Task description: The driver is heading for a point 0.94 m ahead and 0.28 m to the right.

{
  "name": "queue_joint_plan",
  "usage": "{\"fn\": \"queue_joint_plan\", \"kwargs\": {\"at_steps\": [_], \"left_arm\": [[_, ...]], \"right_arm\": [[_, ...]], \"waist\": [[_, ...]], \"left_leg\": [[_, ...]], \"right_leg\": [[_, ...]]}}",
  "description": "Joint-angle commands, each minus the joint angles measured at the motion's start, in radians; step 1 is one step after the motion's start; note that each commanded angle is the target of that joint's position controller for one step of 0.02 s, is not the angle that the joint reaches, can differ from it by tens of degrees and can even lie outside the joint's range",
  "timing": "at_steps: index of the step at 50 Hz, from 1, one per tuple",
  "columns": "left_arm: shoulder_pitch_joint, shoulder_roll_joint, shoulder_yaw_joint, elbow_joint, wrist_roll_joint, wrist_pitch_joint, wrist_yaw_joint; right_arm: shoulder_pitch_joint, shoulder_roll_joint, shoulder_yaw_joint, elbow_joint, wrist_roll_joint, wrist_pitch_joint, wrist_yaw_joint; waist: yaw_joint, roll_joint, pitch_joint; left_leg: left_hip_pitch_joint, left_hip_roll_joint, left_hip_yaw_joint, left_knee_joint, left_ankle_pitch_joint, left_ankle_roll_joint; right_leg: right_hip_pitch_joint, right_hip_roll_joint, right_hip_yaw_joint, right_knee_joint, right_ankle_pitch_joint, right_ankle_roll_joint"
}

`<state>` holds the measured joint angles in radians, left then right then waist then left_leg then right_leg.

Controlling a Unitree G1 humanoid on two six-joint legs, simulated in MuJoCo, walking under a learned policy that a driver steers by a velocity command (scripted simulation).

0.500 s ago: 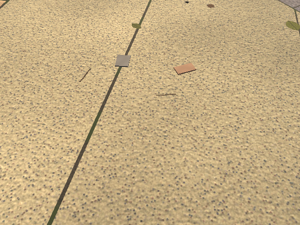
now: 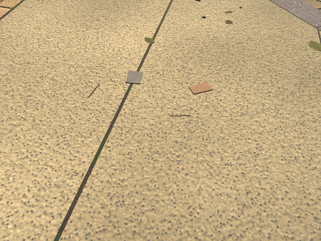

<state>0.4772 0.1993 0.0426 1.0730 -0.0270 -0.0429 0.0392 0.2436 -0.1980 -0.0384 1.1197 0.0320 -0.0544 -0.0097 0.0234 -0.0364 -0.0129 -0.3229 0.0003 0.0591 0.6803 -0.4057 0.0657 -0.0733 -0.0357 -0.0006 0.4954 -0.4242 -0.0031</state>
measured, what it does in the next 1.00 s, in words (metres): walks ahead, turning right: right foot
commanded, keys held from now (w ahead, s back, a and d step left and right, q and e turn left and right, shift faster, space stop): w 0.18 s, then w+e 0.82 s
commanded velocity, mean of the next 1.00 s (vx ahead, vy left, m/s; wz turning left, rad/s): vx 0.45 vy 0.00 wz -0.35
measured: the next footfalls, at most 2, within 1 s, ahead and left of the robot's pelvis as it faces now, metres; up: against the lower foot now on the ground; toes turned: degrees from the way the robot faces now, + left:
right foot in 0.52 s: +0.42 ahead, -0.14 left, +0.00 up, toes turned -12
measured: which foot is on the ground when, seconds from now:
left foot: down 0.00-0.54, up 0.56-1.00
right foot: down 0.00-0.04, up 0.06-0.50, down 0.52-1.00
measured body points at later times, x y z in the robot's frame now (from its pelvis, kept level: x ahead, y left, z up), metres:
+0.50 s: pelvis +0.23 -0.02 -0.02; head +0.26 -0.03 +0.43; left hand +0.47 +0.17 -0.12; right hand +0.11 -0.26 -0.16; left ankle +0.02 +0.11 -0.73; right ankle +0.38 -0.14 -0.72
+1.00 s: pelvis +0.52 -0.08 +0.00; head +0.55 -0.10 +0.45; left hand +0.65 +0.18 -0.12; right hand +0.65 -0.39 -0.08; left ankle +0.71 -0.02 -0.72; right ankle +0.38 -0.13 -0.73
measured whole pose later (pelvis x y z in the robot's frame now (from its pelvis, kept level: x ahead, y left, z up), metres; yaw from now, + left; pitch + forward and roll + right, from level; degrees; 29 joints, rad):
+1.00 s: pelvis +0.52 -0.08 +0.00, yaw -24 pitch +3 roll -1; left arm 0.38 0.27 0.08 0.83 -0.02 -0.06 0.01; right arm 0.00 -0.27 -0.04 0.75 0.01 -0.13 0.01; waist 0.09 0.03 0.00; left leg -0.51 0.00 -0.07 0.45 0.00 -0.01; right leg -0.08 0.12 0.20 0.43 -0.38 -0.07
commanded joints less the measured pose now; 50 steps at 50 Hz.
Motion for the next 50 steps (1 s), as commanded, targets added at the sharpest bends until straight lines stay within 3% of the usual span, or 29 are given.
{"fn": "queue_joint_plan", "kwargs": {"at_steps": [1, 2, 3, 4, 5, 7, 8, 9, 11, 14, 18, 21, 23, 24, 25, 26, 27, 28, 29, 30, 31, 32, 33, 35, 38, 42, 45, 48, 50], "left_arm": [[-0.058, 0.142, 0.025, -0.064, -0.005, -0.015, -0.010], [-0.103, 0.119, 0.015, -0.086, 0.000, -0.024, -0.014], [-0.094, 0.037, -0.006, -0.126, 0.002, -0.042, -0.012], [-0.127, 0.050, -0.001, -0.144, -0.017, -0.061, -0.015], [-0.155, 0.073, 0.004, -0.157, -0.035, -0.073, -0.024], [-0.172, 0.094, 0.017, -0.152, -0.017, -0.084, -0.031], [-0.180, 0.117, 0.031, -0.152, -0.006, -0.081, -0.033], [-0.177, 0.114, 0.036, -0.149, -0.005, -0.074, -0.040], [-0.198, 0.073, 0.031, -0.151, -0.008, -0.054, -0.051], [-0.344, 0.042, 0.015, -0.213, -0.005, -0.040, -0.054], [-0.490, 0.044, 0.000, -0.278, -0.005, -0.042, -0.072], [-0.549, 0.053, -0.003, -0.316, -0.004, -0.044, -0.094], [-0.527, 0.081, 0.010, -0.330, -0.002, -0.047, -0.106], [-0.470, 0.110, 0.025, -0.325, -0.003, -0.047, -0.111], [-0.336, 0.154, 0.050, -0.296, -0.007, -0.044, -0.113], [-0.185, 0.214, 0.083, -0.256, -0.009, -0.037, -0.106], [-0.054, 0.308, 0.108, -0.235, -0.003, -0.023, -0.082], [-0.074, 0.338, 0.103, -0.257, 0.010, -0.030, -0.086], [-0.083, 0.249, 0.083, -0.249, 0.017, -0.035, -0.083], [-0.139, 0.206, 0.071, -0.256, 0.017, -0.044, -0.080], [-0.229, 0.183, 0.061, -0.279, 0.015, -0.054, -0.085], [-0.291, 0.160, 0.053, -0.300, 0.020, -0.058, -0.087], [-0.316, 0.150, 0.048, -0.311, 0.028, -0.058, -0.085], [-0.300, 0.162, 0.049, -0.308, 0.018, -0.059, -0.075], [-0.234, 0.205, 0.060, -0.303, 0.014, -0.058, -0.049], [-0.162, 0.216, 0.065, -0.297, 0.005, -0.043, -0.033], [-0.118, 0.214, 0.065, -0.285, -0.002, -0.035, -0.031], [-0.110, 0.214, 0.067, -0.291, 0.001, -0.022, -0.022], [-0.136, 0.205, 0.064, -0.308, 0.006, -0.014, -0.019]], "right_arm": [[0.118, -0.079, -0.033, 0.012, 0.004, -0.038, 0.013], [0.261, -0.138, -0.057, 0.040, -0.001, -0.038, 0.011], [0.411, -0.269, -0.086, 0.049, 0.004, -0.043, 0.014], [0.367, -0.191, -0.054, 0.043, -0.021, -0.059, 0.019], [0.263, -0.141, -0.035, 0.010, -0.022, -0.071, 0.018], [0.149, -0.098, -0.013, -0.033, -0.023, -0.072, 0.026], [0.146, -0.075, -0.004, -0.036, -0.026, -0.067, 0.026], [0.170, -0.065, 0.002, -0.032, -0.029, -0.059, 0.023], [0.214, -0.087, 0.001, -0.023, -0.033, -0.051, 0.007], [0.215, -0.128, -0.004, -0.035, -0.045, -0.047, -0.011], [0.232, -0.157, -0.012, -0.049, -0.038, -0.050, -0.019], [0.248, -0.159, -0.016, -0.050, -0.028, -0.043, -0.018], [0.223, -0.186, -0.023, -0.067, -0.031, -0.033, -0.020], [0.209, -0.203, -0.028, -0.079, -0.035, -0.024, -0.023], [0.186, -0.217, -0.031, -0.094, -0.041, -0.012, -0.027], [0.170, -0.221, -0.029, -0.117, -0.040, -0.009, -0.028], [0.190, -0.172, -0.011, -0.154, -0.061, -0.023, -0.024], [0.276, -0.045, 0.028, -0.187, -0.039, -0.067, 0.000], [0.141, -0.151, 0.000, -0.215, -0.004, -0.111, 0.013], [0.059, -0.183, -0.008, -0.253, 0.018, -0.126, 0.014], [0.032, -0.182, -0.012, -0.255, 0.005, -0.128, 0.003], [0.035, -0.193, -0.026, -0.252, -0.012, -0.116, -0.007], [0.057, -0.189, -0.031, -0.258, -0.019, -0.098, -0.008], [0.056, -0.159, -0.033, -0.278, -0.035, -0.072, -0.011], [-0.079, -0.152, -0.033, -0.338, -0.054, -0.058, -0.020], [-0.245, -0.124, -0.021, -0.391, -0.042, -0.068, -0.010], [-0.308, -0.144, -0.024, -0.426, -0.028, -0.077, 0.003], [-0.312, -0.184, -0.035, -0.445, -0.023, -0.095, 0.019], [-0.203, -0.211, -0.049, -0.422, -0.023, -0.107, 0.019]], "waist": [[-0.105, -0.061, 0.156], [-0.169, 0.071, 0.098], [-0.196, 0.358, -0.004], [-0.157, 0.270, 0.005], [-0.111, 0.178, 0.091], [-0.061, 0.087, 0.125], [-0.049, 0.094, 0.121], [-0.046, 0.110, 0.111], [-0.044, 0.105, 0.114], [-0.062, 0.085, 0.148], [-0.090, 0.093, 0.167], [-0.086, 0.085, 0.178], [-0.046, 0.117, 0.125], [-0.006, 0.146, 0.069], [0.068, 0.166, -0.014], [0.146, 0.149, -0.099], [0.151, -0.047, -0.212], [0.053, -0.233, -0.375], [0.101, -0.113, -0.314], [0.079, -0.074, -0.176], [0.024, 0.063, -0.095], [-0.018, 0.087, -0.062], [-0.050, 0.065, -0.045], [-0.069, 0.036, -0.017], [-0.037, 0.012, 0.027], [0.029, -0.029, 0.036], [0.054, -0.047, 0.027], [0.037, -0.062, 0.012], [-0.027, -0.090, -0.028]], "left_leg": [[0.221, -0.046, 0.044, -0.170, 0.124, 0.004], [0.373, 0.067, -0.152, -0.265, 0.086, 0.043], [0.543, 0.318, -0.626, -0.455, -0.029, 0.197], [0.496, 0.399, -0.831, -0.532, -0.115, 0.247], [0.434, 0.391, -0.722, -0.518, -0.108, 0.219], [0.355, 0.296, -0.462, -0.532, 0.048, 0.150], [0.329, 0.247, -0.358, -0.541, 0.153, 0.119], [0.320, 0.218, -0.293, -0.546, 0.232, 0.105], [0.321, 0.208, -0.202, -0.553, 0.358, 0.104], [0.282, 0.217, -0.124, -0.582, 0.412, 0.107], [0.263, 0.222, -0.015, -0.611, 0.433, 0.094], [0.354, 0.252, 0.042, -0.568, 0.533, 0.076], [0.418, 0.265, 0.082, -0.449, 0.877, 0.054], [0.442, 0.267, 0.100, -0.338, 1.075, 0.040], [0.425, 0.256, 0.119, -0.153, 1.200, 0.024], [0.298, 0.218, 0.131, 0.083, 1.142, -0.008], [0.019, 0.138, 0.135, 0.444, 0.633, -0.045], [-0.322, -0.077, -0.047, 0.781, -0.132, -0.082], [-0.427, -0.013, -0.200, 0.833, -0.090, -0.041], [-0.465, 0.032, -0.175, 0.786, -0.008, -0.016], [-0.411, 0.079, -0.170, 0.696, 0.061, -0.015], [-0.336, 0.112, -0.165, 0.613, 0.090, -0.021], [-0.272, 0.131, -0.170, 0.574, 0.099, -0.029], [-0.241, 0.140, -0.148, 0.472, 0.111, -0.059], [-0.284, 0.116, -0.117, 0.261, 0.271, -0.107], [-0.224, 0.044, -0.103, -0.070, 0.507, -0.110], [-0.198, 0.020, -0.120, -0.155, 0.519, -0.104], [-0.173, 0.007, -0.141, -0.220, 0.406, -0.081], [-0.023, -0.003, -0.116, -0.272, 0.354, -0.043]], "right_leg": [[-0.294, -0.137, 0.154, -0.129, 0.017, -0.132], [-0.391, -0.051, 0.045, 0.154, 0.201, -0.083], [-0.601, 0.085, -0.063, 0.526, 0.035, -0.017], [-0.693, 0.067, 0.085, 0.751, -0.103, -0.036], [-0.765, 0.008, 0.118, 0.835, -0.033, -0.071], [-0.746, -0.071, 0.090, 0.760, 0.146, -0.097], [-0.698, -0.092, 0.073, 0.701, 0.193, -0.093], [-0.665, -0.097, 0.053, 0.663, 0.220, -0.084], [-0.682, -0.100, 0.024, 0.615, 0.255, -0.057], [-0.719, -0.094, 0.024, 0.440, 0.344, -0.030], [-0.642, -0.056, -0.028, 0.228, 0.464, -0.045], [-0.625, -0.038, -0.046, 0.148, 0.448, -0.086], [-0.536, 0.014, -0.094, 0.138, 0.375, -0.125], [-0.451, 0.052, -0.121, 0.152, 0.331, -0.145], [-0.288, 0.098, -0.140, 0.146, 0.312, -0.168], [-0.038, 0.115, -0.102, 0.101, 0.331, -0.201], [0.253, -0.097, 0.245, 0.080, 0.283, -0.266], [0.505, -0.335, 0.872, -0.157, 0.070, -0.475], [0.462, -0.289, 0.838, -0.232, 0.053, -0.398], [0.325, -0.253, 0.662, -0.229, 0.136, -0.347], [0.143, -0.209, 0.534, -0.242, 0.269, -0.318], [0.011, -0.169, 0.436, -0.252, 0.364, -0.300], [-0.078, -0.143, 0.388, -0.272, 0.405, -0.296], [-0.175, -0.117, 0.326, -0.300, 0.457, -0.302], [-0.233, -0.080, 0.268, -0.320, 0.463, -0.294], [-0.226, -0.034, 0.243, -0.287, 0.364, -0.227], [-0.157, -0.064, 0.306, -0.237, 0.331, -0.213], [-0.046, -0.103, 0.399, -0.139, 0.345, -0.201], [-0.037, -0.081, 0.419, -0.045, 0.429, -0.176]]}}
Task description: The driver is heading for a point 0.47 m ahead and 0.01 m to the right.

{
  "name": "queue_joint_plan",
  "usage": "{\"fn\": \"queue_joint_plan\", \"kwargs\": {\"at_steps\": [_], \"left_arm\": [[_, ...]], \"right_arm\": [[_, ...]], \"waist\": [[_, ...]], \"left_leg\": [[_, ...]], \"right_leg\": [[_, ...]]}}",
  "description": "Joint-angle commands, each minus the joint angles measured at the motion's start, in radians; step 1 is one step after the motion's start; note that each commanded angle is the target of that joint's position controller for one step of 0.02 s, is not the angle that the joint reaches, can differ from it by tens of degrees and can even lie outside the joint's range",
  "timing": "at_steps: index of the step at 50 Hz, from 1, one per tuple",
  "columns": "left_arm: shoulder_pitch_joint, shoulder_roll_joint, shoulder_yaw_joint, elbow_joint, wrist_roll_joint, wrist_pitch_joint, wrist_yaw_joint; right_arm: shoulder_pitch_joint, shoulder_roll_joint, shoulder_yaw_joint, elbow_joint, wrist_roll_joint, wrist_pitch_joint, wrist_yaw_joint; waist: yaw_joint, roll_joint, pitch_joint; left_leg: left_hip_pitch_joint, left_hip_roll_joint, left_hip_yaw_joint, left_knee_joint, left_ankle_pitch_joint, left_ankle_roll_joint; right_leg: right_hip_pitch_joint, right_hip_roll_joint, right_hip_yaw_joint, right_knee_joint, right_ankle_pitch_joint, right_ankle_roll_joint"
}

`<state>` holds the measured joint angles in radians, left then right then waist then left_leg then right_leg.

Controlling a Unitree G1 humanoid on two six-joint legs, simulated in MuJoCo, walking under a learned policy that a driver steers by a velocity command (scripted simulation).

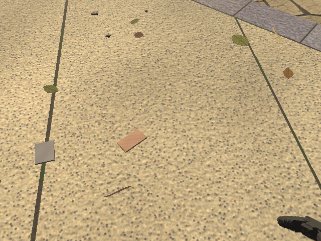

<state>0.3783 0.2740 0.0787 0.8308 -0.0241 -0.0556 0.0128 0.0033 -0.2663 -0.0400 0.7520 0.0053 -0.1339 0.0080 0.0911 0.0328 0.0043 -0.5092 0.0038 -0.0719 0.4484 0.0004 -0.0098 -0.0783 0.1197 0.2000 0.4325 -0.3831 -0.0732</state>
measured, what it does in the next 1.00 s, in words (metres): walks ahead: left foot, then right foot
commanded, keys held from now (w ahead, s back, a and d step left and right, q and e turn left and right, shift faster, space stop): w+e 0.06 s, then w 0.38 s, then no key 0.56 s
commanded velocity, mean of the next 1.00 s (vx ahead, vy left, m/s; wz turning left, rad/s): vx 0.33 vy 0.00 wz -0.17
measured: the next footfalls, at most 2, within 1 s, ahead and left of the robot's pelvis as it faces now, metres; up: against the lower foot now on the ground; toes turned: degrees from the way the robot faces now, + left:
left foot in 0.02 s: +0.18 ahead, +0.13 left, +0.00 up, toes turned -5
right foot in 0.52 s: +0.43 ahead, -0.16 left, +0.00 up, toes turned -10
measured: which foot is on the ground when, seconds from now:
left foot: up 0.00-0.00, down 0.02-0.52, up 0.54-0.88, down 0.90-1.00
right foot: down 0.00-0.02, up 0.04-0.50, down 0.52-1.00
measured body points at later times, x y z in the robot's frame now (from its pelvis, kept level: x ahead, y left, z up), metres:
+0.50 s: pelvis +0.26 -0.02 +0.00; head +0.30 -0.03 +0.45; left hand +0.54 +0.15 -0.07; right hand +0.19 -0.29 -0.13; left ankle +0.15 +0.13 -0.73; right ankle +0.39 -0.16 -0.72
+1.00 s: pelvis +0.39 -0.06 +0.00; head +0.40 -0.05 +0.45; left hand +0.54 +0.17 -0.13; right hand +0.46 -0.34 -0.11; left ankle +0.44 +0.07 -0.73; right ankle +0.39 -0.16 -0.73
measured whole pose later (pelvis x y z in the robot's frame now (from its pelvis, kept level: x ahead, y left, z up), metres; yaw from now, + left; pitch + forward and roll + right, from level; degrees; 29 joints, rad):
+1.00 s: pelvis +0.39 -0.06 +0.00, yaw -8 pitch +0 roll -1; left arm 0.18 0.22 0.02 0.87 0.02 -0.03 0.00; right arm 0.18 -0.24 -0.04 0.87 -0.01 0.01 -0.03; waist 0.01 0.00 0.00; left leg -0.30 0.06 -0.02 0.52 -0.23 -0.04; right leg -0.24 0.04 -0.06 0.47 -0.23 -0.04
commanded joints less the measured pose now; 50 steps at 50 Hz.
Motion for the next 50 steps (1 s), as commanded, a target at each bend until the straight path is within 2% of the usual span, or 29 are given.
{"fn": "queue_joint_plan", "kwargs": {"at_steps": [1, 2, 3, 4, 5, 6, 7, 8, 10, 13, 16, 20, 23, 25, 26, 27, 28, 29, 30, 31, 32, 35, 38, 43, 45, 46, 47, 48, 50], "left_arm": [[-0.055, 0.091, 0.013, -0.083, 0.009, -0.004, 0.003], [-0.043, 0.034, -0.008, -0.107, 0.029, -0.007, 0.000], [0.111, 0.002, -0.020, -0.135, -0.012, -0.019, -0.004], [0.094, 0.120, -0.002, -0.097, -0.027, -0.017, 0.001], [-0.012, 0.158, 0.009, -0.108, -0.016, -0.012, 0.001], [-0.058, 0.132, 0.006, -0.115, -0.003, -0.010, 0.003], [-0.091, 0.113, 0.006, -0.127, 0.009, -0.012, 0.000], [-0.085, 0.092, 0.005, -0.132, 0.005, -0.012, -0.006], [-0.078, 0.056, -0.002, -0.135, 0.001, -0.007, -0.011], [-0.155, 0.037, -0.015, -0.172, 0.016, -0.010, -0.014], [-0.251, 0.019, -0.027, -0.197, 0.015, -0.021, -0.024], [-0.369, 0.025, -0.030, -0.235, 0.003, -0.029, -0.040], [-0.401, 0.052, -0.022, -0.260, 0.002, -0.034, -0.052], [-0.257, 0.095, 0.004, -0.221, 0.022, -0.041, -0.051], [-0.133, 0.144, 0.023, -0.185, 0.035, -0.043, -0.043], [0.013, 0.235, 0.041, -0.166, 0.061, -0.036, -0.030], [0.015, 0.254, 0.037, -0.161, 0.054, -0.023, -0.034], [0.010, 0.179, 0.023, -0.161, 0.036, -0.013, -0.039], [-0.069, 0.143, 0.008, -0.162, 0.025, -0.013, -0.039], [-0.139, 0.107, -0.004, -0.163, 0.023, -0.015, -0.041], [-0.196, 0.084, -0.010, -0.164, 0.025, -0.017, -0.044], [-0.273, 0.075, -0.011, -0.143, 0.056, -0.030, -0.046], [-0.284, 0.088, -0.009, -0.111, 0.052, -0.027, -0.032], [-0.254, 0.089, -0.015, -0.054, 0.041, 0.000, -0.020], [-0.231, 0.054, -0.030, -0.030, 0.032, 0.005, -0.020], [-0.198, 0.036, -0.037, -0.019, 0.042, 0.005, -0.019], [-0.121, 0.042, -0.031, -0.006, 0.049, 0.001, -0.021], [-0.126, 0.028, -0.035, 0.002, 0.047, 0.008, -0.012], [-0.193, 0.058, -0.028, 0.003, 0.038, 0.027, 0.001]], "right_arm": [[0.162, -0.179, -0.063, -0.034, -0.010, -0.033, -0.005], [0.339, -0.244, -0.078, -0.020, -0.017, -0.027, -0.015], [0.387, -0.295, -0.092, 0.019, -0.021, -0.011, -0.006], [0.345, -0.173, -0.067, -0.010, -0.007, -0.006, -0.001], [0.306, -0.116, -0.052, -0.018, -0.002, 0.000, -0.003], [0.263, -0.108, -0.044, -0.019, -0.011, 0.006, 0.001], [0.241, -0.094, -0.039, -0.009, -0.015, 0.010, 0.005], [0.234, -0.088, -0.035, -0.003, -0.022, 0.009, 0.006], [0.247, -0.088, -0.037, 0.016, -0.012, 0.002, 0.011], [0.269, -0.132, -0.050, 0.039, 0.000, 0.000, 0.008], [0.294, -0.152, -0.053, 0.055, 0.008, 0.015, 0.002], [0.371, -0.173, -0.053, 0.089, 0.019, 0.033, 0.002], [0.382, -0.185, -0.054, 0.109, 0.023, 0.051, -0.002], [0.356, -0.192, -0.053, 0.109, 0.024, 0.065, -0.011], [0.361, -0.172, -0.043, 0.100, 0.016, 0.064, -0.016], [0.377, -0.108, -0.016, 0.061, -0.025, 0.053, -0.017], [0.535, -0.033, 0.011, 0.090, -0.014, 0.042, -0.007], [0.485, -0.146, -0.020, 0.113, 0.009, 0.042, -0.005], [0.391, -0.155, -0.023, 0.083, 0.023, 0.047, -0.007], [0.349, -0.137, -0.021, 0.081, 0.014, 0.058, -0.015], [0.337, -0.129, -0.025, 0.080, 0.001, 0.074, -0.024], [0.394, -0.070, -0.018, 0.100, -0.004, 0.114, -0.035], [0.329, -0.056, -0.012, 0.086, -0.014, 0.122, -0.043], [0.237, -0.082, -0.022, 0.071, -0.013, 0.139, -0.042], [0.231, -0.088, -0.023, 0.071, -0.029, 0.135, -0.042], [0.228, -0.124, -0.028, 0.062, -0.033, 0.131, -0.046], [0.201, -0.188, -0.041, 0.057, -0.022, 0.133, -0.052], [0.179, -0.144, -0.038, 0.074, -0.012, 0.133, -0.045], [0.157, -0.075, -0.021, 0.078, -0.021, 0.125, -0.035]], "waist": [[-0.156, -0.140, -0.145], [-0.213, -0.007, -0.302], [-0.123, 0.369, -0.375], [-0.150, 0.198, -0.276], [-0.174, 0.085, -0.151], [-0.152, 0.003, -0.082], [-0.135, 0.003, -0.027], [-0.111, 0.033, -0.014], [-0.097, 0.057, -0.014], [-0.101, 0.036, -0.001], [-0.131, 0.036, 0.011], [-0.173, 0.050, 0.034], [-0.154, 0.068, 0.049], [-0.062, 0.065, -0.045], [-0.011, 0.042, -0.137], [0.016, -0.137, -0.300], [-0.044, -0.334, -0.452], [-0.007, -0.188, -0.416], [-0.028, -0.162, -0.263], [-0.059, -0.093, -0.190], [-0.092, -0.085, -0.141], [-0.165, -0.131, -0.132], [-0.153, -0.145, -0.134], [-0.121, -0.128, -0.085], [-0.131, -0.091, -0.052], [-0.112, -0.044, -0.048], [-0.045, 0.076, -0.041], [-0.048, 0.141, -0.042], [-0.077, 0.076, -0.004]], "left_leg": [[0.376, 0.061, -0.031, -0.027, -0.053, 0.081], [0.656, 0.249, -0.220, -0.008, -0.099, 0.144], [0.912, 0.443, -0.700, -0.110, -0.325, 0.297], [0.840, 0.417, -0.691, -0.145, -0.504, 0.262], [0.710, 0.365, -0.514, -0.153, -0.451, 0.214], [0.579, 0.317, -0.397, -0.176, -0.313, 0.198], [0.490, 0.278, -0.321, -0.201, -0.217, 0.200], [0.432, 0.248, -0.255, -0.226, -0.162, 0.195], [0.396, 0.225, -0.178, -0.263, -0.078, 0.216], [0.403, 0.237, -0.115, -0.300, 0.039, 0.243], [0.401, 0.204, -0.027, -0.309, 0.075, 0.218], [0.429, 0.214, 0.006, -0.287, 0.045, 0.197], [0.504, 0.252, -0.004, -0.227, 0.139, 0.171], [0.514, 0.205, 0.048, -0.030, 0.440, 0.120], [0.432, 0.150, 0.085, 0.139, 0.427, 0.078], [0.173, 0.067, 0.126, 0.475, 0.006, 0.020], [-0.076, -0.048, 0.041, 0.755, -0.681, -0.024], [-0.107, -0.001, -0.043, 0.832, -0.665, -0.023], [-0.168, 0.038, -0.006, 0.820, -0.608, -0.021], [-0.149, 0.076, 0.012, 0.761, -0.539, -0.027], [-0.092, 0.101, 0.013, 0.696, -0.487, -0.034], [0.131, 0.098, 0.029, 0.554, -0.373, -0.053], [0.190, 0.091, 0.036, 0.365, -0.266, -0.050], [0.263, 0.075, 0.043, 0.160, -0.194, -0.021], [0.350, 0.076, 0.038, -0.002, -0.076, 0.005], [0.387, 0.136, -0.023, -0.029, 0.044, 0.024], [0.403, 0.177, -0.047, -0.006, 0.073, 0.055], [0.288, 0.149, -0.041, -0.036, -0.160, 0.065], [0.212, 0.104, -0.012, -0.058, -0.225, 0.029]], "right_leg": [[-0.092, -0.183, 0.175, 0.182, 0.415, -0.074], [-0.245, -0.099, 0.060, 0.478, 0.203, -0.029], [-0.611, -0.005, -0.021, 0.751, -0.232, 0.019], [-0.710, -0.094, 0.015, 0.863, -0.175, 0.027], [-0.724, -0.122, -0.013, 0.876, -0.072, 0.032], [-0.680, -0.152, -0.038, 0.848, -0.002, 0.039], [-0.661, -0.173, -0.040, 0.793, 0.040, 0.041], [-0.615, -0.195, -0.049, 0.757, 0.061, 0.039], [-0.590, -0.203, -0.085, 0.693, 0.073, 0.043], [-0.631, -0.230, -0.116, 0.542, 0.161, 0.061], [-0.592, -0.228, -0.158, 0.349, 0.315, 0.064], [-0.524, -0.190, -0.200, 0.190, 0.380, 0.058], [-0.496, -0.168, -0.203, 0.115, 0.308, 0.021], [-0.268, -0.110, -0.242, 0.028, 0.366, -0.019], [-0.054, -0.139, -0.219, 0.026, 0.532, -0.049], [0.282, -0.381, 0.032, 0.117, 0.916, -0.135], [0.479, -0.582, 0.352, 0.061, 1.009, -0.304], [0.380, -0.525, 0.304, 0.026, 0.935, -0.271], [0.261, -0.476, 0.162, 0.010, 0.942, -0.233], [0.134, -0.423, 0.084, -0.024, 0.919, -0.202], [0.013, -0.390, 0.029, -0.064, 0.880, -0.184], [-0.210, -0.339, -0.093, -0.135, 0.899, -0.183], [-0.234, -0.322, -0.139, -0.150, 0.821, -0.173], [-0.239, -0.322, -0.088, -0.167, 0.351, -0.143], [-0.264, -0.266, -0.092, -0.132, 0.165, -0.073], [-0.278, -0.224, -0.107, -0.089, 0.088, -0.027], [-0.311, -0.152, -0.154, -0.056, 0.026, 0.008], [-0.217, -0.123, -0.209, -0.049, 0.065, 0.033], [-0.162, -0.138, -0.204, -0.028, 0.133, 0.033]]}}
